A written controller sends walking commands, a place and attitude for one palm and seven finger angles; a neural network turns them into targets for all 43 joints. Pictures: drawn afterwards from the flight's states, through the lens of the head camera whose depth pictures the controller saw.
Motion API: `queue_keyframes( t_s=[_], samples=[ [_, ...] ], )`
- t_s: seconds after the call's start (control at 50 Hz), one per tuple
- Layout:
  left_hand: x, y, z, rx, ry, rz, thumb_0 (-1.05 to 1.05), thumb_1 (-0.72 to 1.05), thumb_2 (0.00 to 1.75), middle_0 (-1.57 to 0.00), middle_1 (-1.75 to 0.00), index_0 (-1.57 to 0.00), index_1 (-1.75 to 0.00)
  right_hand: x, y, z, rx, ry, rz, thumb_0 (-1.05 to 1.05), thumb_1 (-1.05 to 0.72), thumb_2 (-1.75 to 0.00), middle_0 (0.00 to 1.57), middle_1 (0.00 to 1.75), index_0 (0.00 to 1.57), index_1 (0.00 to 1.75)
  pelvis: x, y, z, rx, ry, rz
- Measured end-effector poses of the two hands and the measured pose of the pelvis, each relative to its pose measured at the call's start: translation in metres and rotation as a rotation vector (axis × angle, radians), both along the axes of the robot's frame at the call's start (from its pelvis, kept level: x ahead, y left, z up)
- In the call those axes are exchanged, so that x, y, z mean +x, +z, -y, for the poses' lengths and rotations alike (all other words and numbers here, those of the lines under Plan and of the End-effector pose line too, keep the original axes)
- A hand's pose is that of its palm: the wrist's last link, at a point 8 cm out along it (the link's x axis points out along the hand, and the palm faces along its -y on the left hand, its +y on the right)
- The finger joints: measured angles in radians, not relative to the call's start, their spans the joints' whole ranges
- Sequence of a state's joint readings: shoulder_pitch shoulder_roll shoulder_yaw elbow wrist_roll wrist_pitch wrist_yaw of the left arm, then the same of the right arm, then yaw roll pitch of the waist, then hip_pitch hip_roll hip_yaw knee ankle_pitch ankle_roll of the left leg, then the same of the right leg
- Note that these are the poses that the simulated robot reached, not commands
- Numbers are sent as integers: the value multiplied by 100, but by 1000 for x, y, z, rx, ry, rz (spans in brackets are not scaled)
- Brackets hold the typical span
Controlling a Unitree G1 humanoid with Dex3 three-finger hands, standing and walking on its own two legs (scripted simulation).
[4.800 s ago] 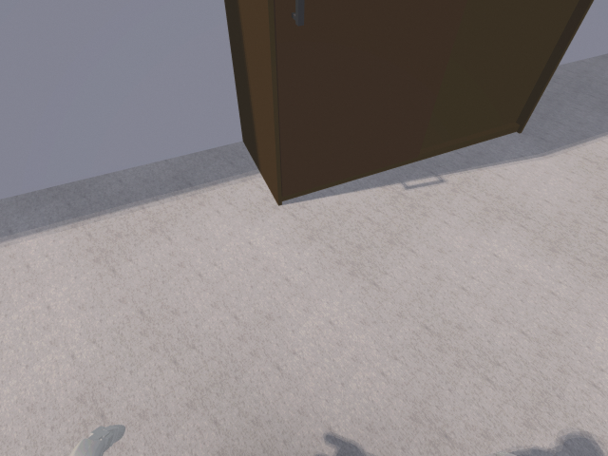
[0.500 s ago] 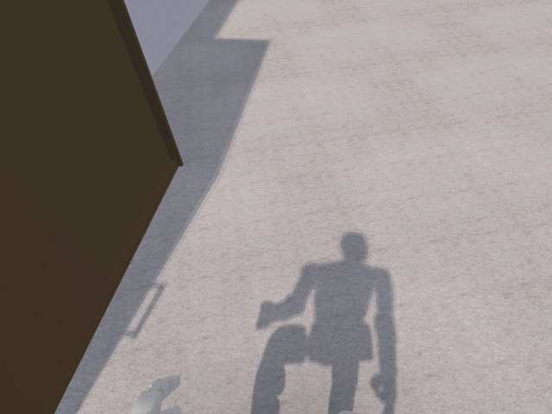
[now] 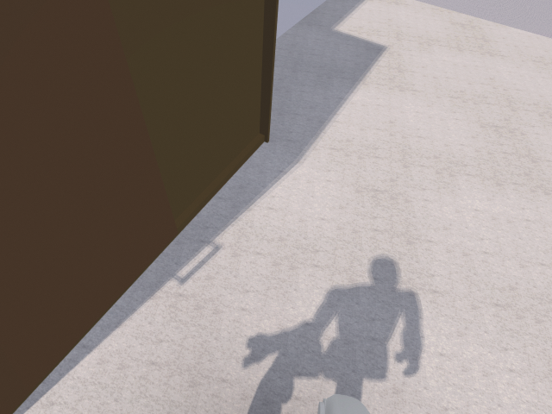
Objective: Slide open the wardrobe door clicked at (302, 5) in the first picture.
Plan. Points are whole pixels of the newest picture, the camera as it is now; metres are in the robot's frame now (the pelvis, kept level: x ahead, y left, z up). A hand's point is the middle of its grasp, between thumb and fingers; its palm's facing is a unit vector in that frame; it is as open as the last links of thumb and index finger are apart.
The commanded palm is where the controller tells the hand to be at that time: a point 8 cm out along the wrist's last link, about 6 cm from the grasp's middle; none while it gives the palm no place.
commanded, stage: turn to face it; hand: left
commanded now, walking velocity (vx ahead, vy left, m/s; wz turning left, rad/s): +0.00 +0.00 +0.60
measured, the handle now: out of the picture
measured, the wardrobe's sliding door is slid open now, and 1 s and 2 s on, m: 0.00 0.00 0.00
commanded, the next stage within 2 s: take the last steps up to it in 1.60 s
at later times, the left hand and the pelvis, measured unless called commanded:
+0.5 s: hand out of the picture +0.00 +0.14 -0.14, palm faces +0.33 -0.90 -0.28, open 7.3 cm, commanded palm none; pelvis -0.02 -0.07 +0.00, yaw +19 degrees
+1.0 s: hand out of the picture -0.13 +0.20 -0.17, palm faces +0.61 -0.74 -0.27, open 7.4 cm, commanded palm none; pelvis -0.06 -0.03 +0.00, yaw +37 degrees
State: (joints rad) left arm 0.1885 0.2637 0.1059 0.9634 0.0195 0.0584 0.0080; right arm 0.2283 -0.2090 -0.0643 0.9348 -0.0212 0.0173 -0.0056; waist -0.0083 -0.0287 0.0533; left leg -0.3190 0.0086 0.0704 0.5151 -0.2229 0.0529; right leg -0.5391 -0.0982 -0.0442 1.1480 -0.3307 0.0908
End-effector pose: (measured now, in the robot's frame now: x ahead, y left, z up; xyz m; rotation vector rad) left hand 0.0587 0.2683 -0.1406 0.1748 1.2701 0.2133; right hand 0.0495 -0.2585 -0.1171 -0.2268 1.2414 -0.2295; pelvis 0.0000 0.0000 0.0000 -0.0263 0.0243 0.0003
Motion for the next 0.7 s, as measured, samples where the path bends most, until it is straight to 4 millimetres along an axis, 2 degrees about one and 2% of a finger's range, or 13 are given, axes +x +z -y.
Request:
queue_keyframes(
  t_s=[0.08, 0.14, 0.26, 0.32, 0.42, 0.54, 0.62, 0.7],
  samples=[
    [-14, 9, -4, 29, 46, -2, 1, 91, 90, -20, -30, -20, -29, 11, -2, -4, 26, 43, 4, 1, -90, -90, 20, 30, 20, 29, 0, 3, 3, 7, 45, 0],
    [-16, 13, 1, 41, 70, 17, 1, 91, 90, -20, -30, -20, -29, 16, -7, -2, 47, 73, 4, 1, -90, -90, 20, 30, 20, 30, -2, 3, 10, 15, 80, 4],
    [-14, 23, 32, 58, 103, 101, 1, 91, 90, -20, -30, -20, -30, 25, -26, 15, 94, 134, -7, 1, -90, -90, 20, 30, 21, 30, -13, -3, 34, 33, 157, 9],
    [-23, 26, 51, 78, 125, 144, 0, 91, 90, -20, -30, -20, -30, 34, -38, 29, 116, 163, -8, 1, -90, -90, 20, 30, 21, 30, -18, -9, 50, 42, 197, 14],
    [-56, 38, 77, 76, 194, 134, 0, 91, 90, -20, -30, -21, -30, 51, -32, 43, 120, 236, -14, 1, -90, -90, 20, 30, 20, 29, -22, 1, 64, 66, 275, 28],
    [-94, 35, 93, 54, 282, 103, 0, 91, 90, -21, -30, -21, -30, 67, -23, 49, 96, 321, -37, 1, -91, -90, 20, 30, 20, 29, -25, 5, 72, 79, 363, 30],
    [-127, 26, 96, 34, 352, 63, 0, 91, 90, -21, -30, -21, -30, 82, -20, 37, 72, 396, -56, 1, -91, -90, 20, 30, 20, 29, -30, 4, 69, 76, 416, 23],
    [-168, 14, 90, 12, 427, 5, 0, 91, 90, -21, -30, -21, -30, 103, -16, 7, 55, 489, -28, 1, -91, -90, 19, 30, 20, 29, -38, 0, 60, 65, 466, 13]
  ],
)
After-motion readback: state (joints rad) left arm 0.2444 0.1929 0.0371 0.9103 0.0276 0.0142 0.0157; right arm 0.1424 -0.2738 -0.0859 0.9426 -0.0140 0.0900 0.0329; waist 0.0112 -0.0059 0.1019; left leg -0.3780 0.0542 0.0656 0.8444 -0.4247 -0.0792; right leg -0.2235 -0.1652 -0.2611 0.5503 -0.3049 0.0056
